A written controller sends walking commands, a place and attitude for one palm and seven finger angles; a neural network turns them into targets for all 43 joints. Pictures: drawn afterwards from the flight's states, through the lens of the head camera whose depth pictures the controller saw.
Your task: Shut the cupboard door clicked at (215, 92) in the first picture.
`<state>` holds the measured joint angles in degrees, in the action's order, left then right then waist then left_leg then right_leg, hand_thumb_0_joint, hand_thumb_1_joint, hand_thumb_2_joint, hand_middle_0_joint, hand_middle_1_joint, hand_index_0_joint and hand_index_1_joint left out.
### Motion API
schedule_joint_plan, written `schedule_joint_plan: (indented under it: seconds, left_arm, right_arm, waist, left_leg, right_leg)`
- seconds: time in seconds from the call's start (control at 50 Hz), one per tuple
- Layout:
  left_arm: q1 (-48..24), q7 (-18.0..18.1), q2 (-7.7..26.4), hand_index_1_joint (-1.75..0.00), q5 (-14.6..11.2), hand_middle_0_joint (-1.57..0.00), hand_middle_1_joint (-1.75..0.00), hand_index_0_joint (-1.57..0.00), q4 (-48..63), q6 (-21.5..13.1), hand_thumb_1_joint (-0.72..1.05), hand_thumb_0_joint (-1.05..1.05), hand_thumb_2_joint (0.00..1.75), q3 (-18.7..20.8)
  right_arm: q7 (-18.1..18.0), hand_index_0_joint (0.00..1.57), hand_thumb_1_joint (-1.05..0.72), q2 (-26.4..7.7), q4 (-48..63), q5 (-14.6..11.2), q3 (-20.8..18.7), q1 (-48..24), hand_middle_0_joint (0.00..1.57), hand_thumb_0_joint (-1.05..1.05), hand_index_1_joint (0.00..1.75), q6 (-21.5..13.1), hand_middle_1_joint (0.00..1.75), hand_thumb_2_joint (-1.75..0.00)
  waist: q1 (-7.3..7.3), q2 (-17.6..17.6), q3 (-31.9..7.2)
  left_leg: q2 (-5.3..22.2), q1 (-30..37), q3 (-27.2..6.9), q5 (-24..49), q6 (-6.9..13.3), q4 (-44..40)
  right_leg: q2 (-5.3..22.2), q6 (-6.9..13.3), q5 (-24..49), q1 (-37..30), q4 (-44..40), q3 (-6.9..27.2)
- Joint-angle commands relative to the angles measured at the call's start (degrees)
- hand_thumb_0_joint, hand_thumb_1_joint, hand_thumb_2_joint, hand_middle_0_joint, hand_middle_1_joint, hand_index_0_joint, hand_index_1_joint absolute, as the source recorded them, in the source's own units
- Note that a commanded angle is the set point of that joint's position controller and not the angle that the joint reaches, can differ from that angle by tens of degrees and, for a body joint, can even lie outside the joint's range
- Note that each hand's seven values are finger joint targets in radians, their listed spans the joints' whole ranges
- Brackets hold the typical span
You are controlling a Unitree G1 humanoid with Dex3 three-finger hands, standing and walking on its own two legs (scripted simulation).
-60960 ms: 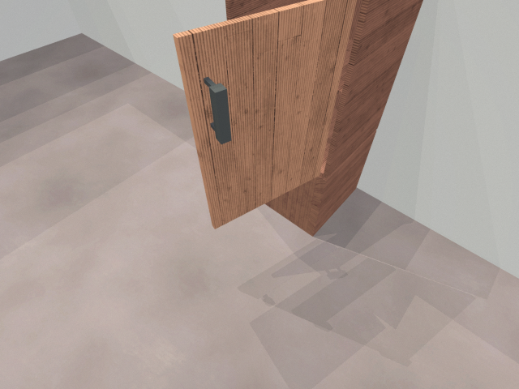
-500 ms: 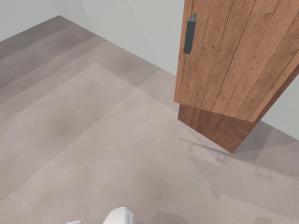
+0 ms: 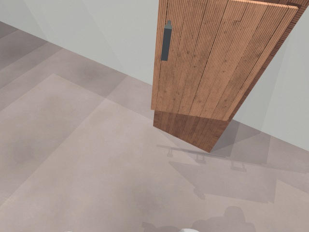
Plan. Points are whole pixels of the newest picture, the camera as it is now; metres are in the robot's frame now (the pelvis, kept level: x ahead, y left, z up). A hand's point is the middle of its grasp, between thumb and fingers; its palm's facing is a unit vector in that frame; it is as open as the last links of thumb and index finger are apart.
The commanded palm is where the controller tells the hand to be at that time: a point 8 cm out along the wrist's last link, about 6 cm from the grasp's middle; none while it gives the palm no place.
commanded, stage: take the last steps up to it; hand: left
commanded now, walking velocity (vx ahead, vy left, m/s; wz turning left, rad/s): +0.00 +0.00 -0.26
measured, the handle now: (166, 40) +0.72 +0.01 +0.09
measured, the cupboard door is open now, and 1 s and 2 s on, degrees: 20 20 20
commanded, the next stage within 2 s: come to a stop and stand still in 0.92 s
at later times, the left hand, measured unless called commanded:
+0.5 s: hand out of the picture +0.08 +0.15 -0.19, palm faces -0.04 -0.99 -0.13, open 7.3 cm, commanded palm none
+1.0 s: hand (142, 165) +0.35 +0.06 -0.18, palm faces -0.22 -0.95 -0.22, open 7.3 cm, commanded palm none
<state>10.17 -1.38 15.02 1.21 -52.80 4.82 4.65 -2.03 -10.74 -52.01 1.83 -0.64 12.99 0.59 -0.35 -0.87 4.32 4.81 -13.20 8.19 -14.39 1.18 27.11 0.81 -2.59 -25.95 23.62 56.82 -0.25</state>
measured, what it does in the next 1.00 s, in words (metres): walks ahead: right foot, then left foot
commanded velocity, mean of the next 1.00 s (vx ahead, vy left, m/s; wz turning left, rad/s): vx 0.24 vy -0.10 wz -0.10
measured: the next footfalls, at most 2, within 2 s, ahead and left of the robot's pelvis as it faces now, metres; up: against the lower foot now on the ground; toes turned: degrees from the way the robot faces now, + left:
right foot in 0.14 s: +0.01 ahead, -0.14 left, +0.00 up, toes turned -6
left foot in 0.52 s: +0.17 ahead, +0.07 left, +0.00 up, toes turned +1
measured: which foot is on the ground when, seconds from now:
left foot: down 0.00-0.14, up 0.16-0.50, down 0.52-0.98, up 1.00-1.00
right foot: up 0.00-0.12, down 0.14-0.52, up 0.54-0.96, down 0.98-1.00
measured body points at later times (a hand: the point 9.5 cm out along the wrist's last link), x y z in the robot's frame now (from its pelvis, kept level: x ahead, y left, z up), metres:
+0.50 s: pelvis +0.07 -0.03 -0.01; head +0.08 +0.00 +0.44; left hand +0.08 +0.20 -0.18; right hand +0.09 -0.29 -0.14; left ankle +0.13 +0.07 -0.74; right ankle -0.02 -0.14 -0.74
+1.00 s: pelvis +0.22 -0.11 -0.02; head +0.25 -0.13 +0.43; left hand +0.36 +0.11 -0.16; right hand +0.09 -0.30 -0.17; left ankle +0.13 +0.07 -0.73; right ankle +0.27 -0.22 -0.75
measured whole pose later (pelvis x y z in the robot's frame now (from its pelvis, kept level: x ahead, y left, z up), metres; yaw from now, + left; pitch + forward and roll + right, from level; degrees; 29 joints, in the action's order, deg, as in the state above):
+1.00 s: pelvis +0.22 -0.11 -0.02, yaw -11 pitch +0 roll +1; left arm 7.7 -1.4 11.3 1.6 -57.2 -1.6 3.2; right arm -0.5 -8.1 -63.6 1.4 -2.4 24.9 -0.4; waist 3.0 0.6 4.6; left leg 7.9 -5.9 8.3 -27.5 -2.8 36.4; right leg 2.1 2.2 -11.2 22.6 34.1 -5.1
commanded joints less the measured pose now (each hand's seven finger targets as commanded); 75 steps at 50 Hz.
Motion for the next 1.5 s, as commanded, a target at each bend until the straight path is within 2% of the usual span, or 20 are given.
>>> schedule_joint_plan:
  seconds: [0.0, 0.08, 0.12, 0.16, 0.26, 0.38, 0.46, 0.5, 0.52, 0.6, 0.74, 0.86, 0.92, 0.96, 1.0, 1.08, 1.22, 1.4, 1.46, 1.48]
  left_arm:
    - [-1.7, 0.3, 0.5, -0.3, 0.0, -0.2, -0.3, -0.2, 4.1, -1.9, 0.9, 0.0, 0.9, -0.4]
    - [4.5, 0.6, 1.9, -0.3, -0.1, -0.2, -0.3, -0.2, 1.6, -2.7, 0.9, 0.0, 0.9, -0.1]
    - [9.1, 1.2, 10.8, -0.3, 0.9, -0.2, -0.3, -0.2, -0.2, -3.8, 0.9, 0.0, 0.9, 1.5]
    - [8.3, 1.6, 11.2, -0.3, 0.2, -0.2, -0.3, -0.2, 0.7, -3.5, 0.9, 0.0, 0.9, 1.3]
    - [3.7, 1.9, 4.5, -0.3, -0.1, -0.2, -0.3, -0.2, 0.0, -6.3, 0.9, 0.0, 0.9, -0.1]
    - [7.1, 1.5, 5.4, -0.3, 0.4, -0.2, -0.3, -0.2, -2.9, -6.9, 0.9, 0.0, 0.9, 0.3]
    - [5.2, 1.1, 4.2, -0.3, -0.2, -0.2, -0.3, -0.2, -3.7, -6.4, 0.9, 0.0, 0.9, 0.4]
    - [7.4, 0.2, -1.3, -0.3, -0.7, -0.2, -0.3, -0.2, -1.8, -6.2, 0.9, 0.0, 0.9, -1.0]
    - [3.4, 0.1, 1.7, -0.3, 0.2, -0.2, -0.3, -0.2, -0.2, -6.0, 0.9, 0.0, 0.9, -0.8]
    - [3.7, -0.9, 0.1, -0.3, 0.9, -0.2, -0.3, -0.2, -2.6, -4.8, 0.9, 0.0, 0.9, 0.2]
    - [0.8, -0.9, -2.8, -0.3, 0.5, -0.2, -0.3, -0.2, -1.9, -4.2, 0.9, 0.0, 0.9, -0.9]
    - [-2.3, -0.4, -2.0, -0.3, 0.2, -0.2, -0.3, -0.2, -1.2, -5.2, 0.9, 0.0, 0.9, -1.1]
    - [9.1, 0.2, 1.9, -0.3, 0.4, -0.2, -0.3, -0.2, -5.2, -6.5, 0.9, 0.0, 0.9, -0.2]
    - [19.4, 1.5, 9.8, -0.3, 0.3, -0.2, -0.3, -0.2, -8.6, -7.7, 0.9, 0.0, 0.9, 1.5]
    - [11.9, 2.3, 6.3, -0.3, -0.1, -0.2, -0.3, -0.2, -7.3, -7.7, 0.9, 0.0, 0.9, 0.7]
    - [2.7, 3.3, 0.1, -0.3, 0.0, -0.2, -0.3, -0.2, -5.1, -8.1, 0.9, 0.0, 0.9, -2.1]
    - [5.0, 4.3, 3.5, -0.3, 0.1, -0.2, -0.3, -0.2, -5.3, -6.1, 0.9, 0.0, 0.9, -0.4]
    - [2.5, 4.2, 5.2, -0.3, 0.4, -0.2, -0.3, -0.2, -2.9, -4.4, 0.9, 0.0, 0.9, 0.5]
    - [5.1, 4.2, -0.4, -0.3, -0.6, -0.2, -0.3, -0.2, -1.9, -3.4, 0.9, 0.0, 0.9, -1.1]
    - [4.3, 4.3, 0.2, -0.3, -0.4, -0.2, -0.3, -0.2, -1.7, -3.0, 0.9, 0.0, 0.9, -1.1]
  right_arm:
    - [-0.2, 0.2, -0.9, -12.2, 0.4, 0.1, -3.9, 4.5, 0.2, 0.0, 0.3, -0.4, 0.3, -0.9]
    - [0.2, 0.2, -0.9, -12.3, -0.5, -0.6, -4.2, 3.2, 0.2, 0.0, 0.3, -0.1, 0.3, -0.9]
    - [1.0, 0.2, -0.9, -5.6, 1.8, -1.2, -3.0, 0.5, 0.2, 0.0, 0.3, 0.0, 0.3, -0.9]
    - [1.5, 0.2, -0.9, -7.4, 3.2, -0.5, -3.3, -3.9, 0.2, 0.0, 0.3, 0.8, 0.3, -0.9]
    - [2.5, 0.2, -0.9, -6.5, -0.7, 0.2, -3.6, 0.4, 0.2, 0.0, 0.3, -0.2, 0.3, -0.9]
    - [2.5, 0.2, -0.9, -4.8, 0.6, -0.1, -3.3, -2.2, 0.2, 0.0, 0.3, -1.3, 0.3, -0.9]
    - [1.5, 0.2, -0.9, -6.6, -3.1, 0.1, -3.5, 8.6, 0.2, 0.0, 0.3, -3.2, 0.3, -0.9]
    - [0.3, 0.2, -0.9, -16.4, -5.9, 1.2, -5.4, 20.4, 0.2, 0.0, 0.3, -3.8, 0.3, -0.9]
    - [-0.1, 0.2, -0.9, -16.7, -5.5, 0.7, -5.0, 20.4, 0.2, 0.0, 0.3, -3.2, 0.3, -0.9]
    - [-0.4, 0.2, -0.9, -8.5, -3.4, 0.3, -2.8, 9.3, 0.2, 0.0, 0.3, -3.9, 0.3, -0.9]
    - [0.1, 0.2, -0.9, -7.3, -5.7, 0.1, -3.2, 11.9, 0.2, 0.0, 0.3, -4.1, 0.3, -0.9]
    - [0.6, 0.2, -0.9, -7.7, -7.4, 0.3, -3.9, 12.2, 0.2, 0.0, 0.3, -3.1, 0.3, -0.9]
    - [1.1, 0.2, -0.9, -6.5, -7.9, -0.4, -3.7, 11.4, 0.2, 0.0, 0.3, -2.6, 0.3, -0.9]
    - [1.5, 0.2, -0.9, -0.7, -5.9, -1.5, -2.4, 11.6, 0.2, 0.0, 0.3, -2.5, 0.3, -0.9]
    - [1.3, 0.2, -0.9, -1.6, -6.3, -1.3, -2.8, 9.5, 0.2, 0.0, 0.3, -2.0, 0.3, -0.9]
    - [0.5, 0.2, -0.9, 1.3, -9.1, -1.2, -1.3, 11.1, 0.2, 0.0, 0.3, -0.4, 0.3, -0.9]
    - [0.6, 0.2, -0.9, -2.2, -5.8, -1.4, -2.5, 3.4, 0.2, 0.0, 0.3, 2.0, 0.3, -0.9]
    - [1.2, 0.2, -0.9, -3.4, -2.8, -1.3, -3.1, 0.2, 0.2, 0.0, 0.3, 1.9, 0.3, -0.9]
    - [0.6, 0.2, -0.9, -10.9, -1.7, -0.5, -3.8, 0.8, 0.2, 0.0, 0.3, 0.5, 0.3, -0.9]
    - [0.3, 0.2, -0.9, -10.8, -1.4, -0.1, -3.5, -0.8, 0.2, 0.0, 0.3, 0.6, 0.3, -0.9]
  waist:
    - [2.61, 12.5, -7.3]
    - [-0.6, 8.1, -8.5]
    - [-3.34, -17.3, -6.6]
    - [-3.82, -9.6, 0.4]
    - [1.37, -7.2, -0.6]
    - [0.02, -5.5, 0.6]
    - [4.87, -0.1, -3.0]
    - [7.88, 23.1, -7.8]
    - [8.22, 15.8, -4.9]
    - [2.21, 9.0, 3.7]
    - [1.92, 7.9, 1.7]
    - [2.53, 9.4, 1.5]
    - [-2.74, 1.9, -3.7]
    - [-5.45, -17.0, -11.5]
    - [-2.89, -12.5, -7.2]
    - [2.59, -2.9, -7.2]
    - [-0.48, -5.7, -7.7]
    - [0.99, -5.8, -6.2]
    - [0.42, 14.4, -9.3]
    - [0.69, 12.2, -7.8]
  left_leg:
    - [13.7, 9.1, -8.7, 27.3, 7.2, -5.2]
    - [12.0, 0.9, -6.5, 16.2, 3.1, 0.6]
    - [-0.8, -19.3, 2.9, -20.7, -3.7, 18.6]
    - [-0.6, -25.3, -6.0, -18.6, -3.0, 34.8]
    - [1.2, -21.8, -5.3, -4.9, -4.6, 33.8]
    - [0.4, -16.6, -3.5, -5.8, -4.1, 17.3]
    - [-2.0, 6.0, -2.0, 1.9, -3.2, 0.1]
    - [21.9, 21.2, -35.5, -10.6, 5.2, -13.8]
    - [24.8, 16.4, -38.9, -14.1, 8.3, -16.1]
    - [16.2, 1.4, -18.8, -5.0, 4.0, -18.4]
    - [12.6, 5.7, -6.0, 8.7, 5.5, -17.6]
    - [13.6, 6.2, -4.7, 14.4, 5.4, -11.8]
    - [8.0, -0.3, -0.9, 15.4, 1.7, 3.5]
    - [-3.4, -15.4, 1.1, -23.1, -1.4, 31.0]
    - [-0.1, -18.5, -6.3, -17.4, -0.6, 40.5]
    - [0.9, -7.8, -7.7, -10.9, -3.2, 29.3]
    - [-3.1, -9.8, -6.9, -10.9, -4.3, 20.1]
    - [-3.6, -0.8, -7.8, 0.2, -3.3, 4.4]
    - [15.1, 5.1, -23.4, 40.7, 6.9, -6.7]
    - [15.1, 1.3, -21.0, 36.6, 10.1, -7.5]
  right_leg:
    - [-0.3, 0.4, -0.3, -1.2, -11.4, -3.1]
    - [-0.5, 2.2, 14.4, -16.8, -31.5, -3.3]
    - [17.3, 9.8, 12.6, -27.1, -44.1, 20.9]
    - [19.2, 16.1, -5.1, -16.2, -48.6, 22.5]
    - [11.2, 13.5, 11.6, -15.8, -45.6, 9.4]
    - [12.3, 15.5, 10.7, -15.9, -45.4, 11.8]
    - [7.2, 11.8, 9.9, -7.2, -32.6, 7.8]
    - [-4.0, 5.5, -6.5, 12.2, -1.4, -2.9]
    - [-1.1, 6.2, -6.1, 13.7, 6.7, 2.4]
    - [3.3, 4.0, 8.8, 12.2, 11.0, 3.0]
    - [4.3, 1.8, 15.9, 10.2, -5.0, -1.6]
    - [2.5, 3.0, 15.0, 0.8, -20.2, -5.0]
    - [0.7, 4.6, 18.9, -19.6, -30.2, -4.4]
    - [21.5, 13.3, 23.6, -31.6, -39.8, 21.1]
    - [19.3, 14.5, 22.4, -23.7, -42.7, 18.7]
    - [15.5, 11.7, 59.1, -13.4, -37.2, 3.1]
    - [18.6, 15.0, 64.4, -19.0, -34.3, 6.8]
    - [15.8, 11.6, 44.3, -13.1, -30.3, 5.0]
    - [2.1, 2.0, -2.6, -6.5, -15.9, -3.8]
    - [0.9, 2.4, -8.5, -7.3, -8.6, -0.4]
